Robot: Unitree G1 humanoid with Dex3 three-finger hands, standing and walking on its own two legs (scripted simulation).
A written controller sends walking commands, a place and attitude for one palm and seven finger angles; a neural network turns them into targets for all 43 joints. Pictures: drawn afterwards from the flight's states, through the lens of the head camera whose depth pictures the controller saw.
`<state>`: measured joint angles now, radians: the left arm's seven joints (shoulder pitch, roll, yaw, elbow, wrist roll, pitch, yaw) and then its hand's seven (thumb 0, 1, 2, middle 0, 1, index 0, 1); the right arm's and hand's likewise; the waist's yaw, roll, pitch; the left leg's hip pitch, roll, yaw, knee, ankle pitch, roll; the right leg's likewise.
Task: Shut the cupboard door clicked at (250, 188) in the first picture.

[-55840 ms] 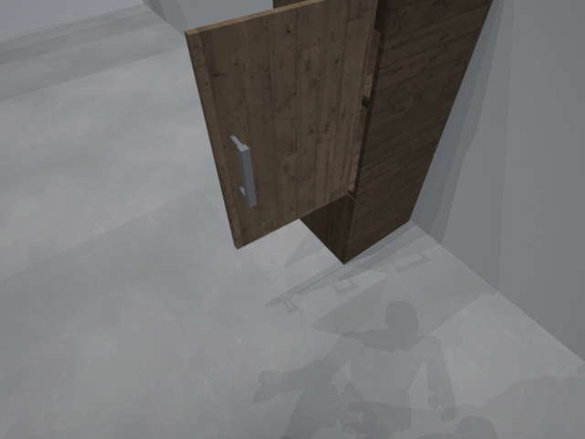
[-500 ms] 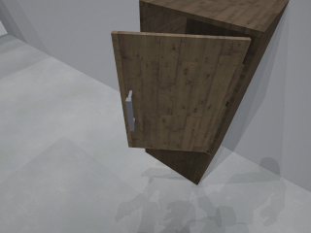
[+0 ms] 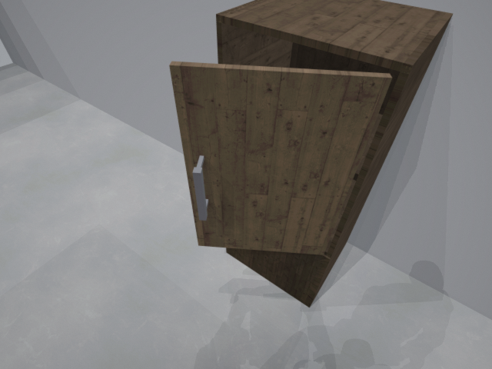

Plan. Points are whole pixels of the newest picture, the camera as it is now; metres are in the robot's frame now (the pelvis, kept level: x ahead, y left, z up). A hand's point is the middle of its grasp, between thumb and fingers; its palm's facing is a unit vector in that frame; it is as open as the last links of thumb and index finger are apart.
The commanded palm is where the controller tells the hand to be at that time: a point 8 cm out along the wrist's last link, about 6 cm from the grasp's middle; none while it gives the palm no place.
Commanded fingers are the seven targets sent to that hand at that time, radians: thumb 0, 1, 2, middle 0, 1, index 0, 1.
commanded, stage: shuffle to correct the standing spot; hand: left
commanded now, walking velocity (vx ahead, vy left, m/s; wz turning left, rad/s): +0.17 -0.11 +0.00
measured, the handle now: (202, 189) +0.53 +0.14 -0.05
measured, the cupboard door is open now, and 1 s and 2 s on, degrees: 32 32 32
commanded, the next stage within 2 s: come to a stop and stand still in 0.14 s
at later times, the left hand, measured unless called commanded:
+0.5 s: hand out of the picture +0.05 +0.14 -0.18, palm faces +0.04 -0.99 -0.11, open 7.4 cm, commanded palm none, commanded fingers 0.00 0.90 0.90 -0.20 -0.30 -0.20 -0.30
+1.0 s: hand out of the picture +0.11 +0.17 -0.18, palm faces +0.01 -0.98 -0.20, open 7.3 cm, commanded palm none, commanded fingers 0.00 0.90 0.90 -0.20 -0.30 -0.20 -0.30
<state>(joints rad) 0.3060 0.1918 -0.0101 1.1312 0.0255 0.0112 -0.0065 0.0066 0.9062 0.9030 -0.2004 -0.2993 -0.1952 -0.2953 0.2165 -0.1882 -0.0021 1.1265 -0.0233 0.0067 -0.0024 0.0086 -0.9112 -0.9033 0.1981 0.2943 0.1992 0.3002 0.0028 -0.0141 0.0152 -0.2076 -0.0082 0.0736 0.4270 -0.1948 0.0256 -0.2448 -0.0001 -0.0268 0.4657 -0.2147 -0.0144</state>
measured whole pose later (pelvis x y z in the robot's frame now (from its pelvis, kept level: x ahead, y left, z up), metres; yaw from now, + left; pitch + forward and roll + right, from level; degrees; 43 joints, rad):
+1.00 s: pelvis +0.05 -0.01 -0.01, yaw +0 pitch +0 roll -1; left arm 0.19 0.17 0.03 1.04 0.02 0.00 0.03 0.01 0.93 0.90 -0.20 -0.30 -0.20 -0.30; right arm 0.18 -0.15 -0.04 1.10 -0.01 0.01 -0.04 0.01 -0.91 -0.90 0.20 0.29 0.20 0.30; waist -0.01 0.00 0.06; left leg -0.20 0.04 0.02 0.53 -0.31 -0.01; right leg -0.26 0.03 -0.06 0.53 -0.27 -0.04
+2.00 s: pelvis +0.06 +0.03 +0.00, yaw +0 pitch -1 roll +0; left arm 0.21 0.20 -0.02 1.09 0.02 -0.02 0.03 0.01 0.91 0.90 -0.20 -0.30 -0.20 -0.30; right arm 0.22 -0.22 0.01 1.03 -0.02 -0.03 -0.03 0.01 -0.91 -0.90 0.20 0.29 0.20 0.30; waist 0.00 0.04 0.03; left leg -0.14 -0.04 0.04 0.47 -0.31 0.04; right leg -0.22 -0.05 -0.03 0.50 -0.26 0.02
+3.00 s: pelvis -0.02 +0.00 -0.13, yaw +2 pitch +14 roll -2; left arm 0.39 0.23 0.13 -0.04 -0.30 -0.56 -0.33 0.02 0.90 0.90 -0.58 -0.71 -0.57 -0.71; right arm 0.15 -0.24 0.01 0.53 0.01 -0.29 -0.06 0.02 -0.91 -0.90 0.20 0.29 0.20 0.30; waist 0.06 0.01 -0.11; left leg -1.03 0.00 -0.05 1.36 -0.58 0.00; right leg -1.04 -0.03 -0.11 1.29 -0.49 -0.04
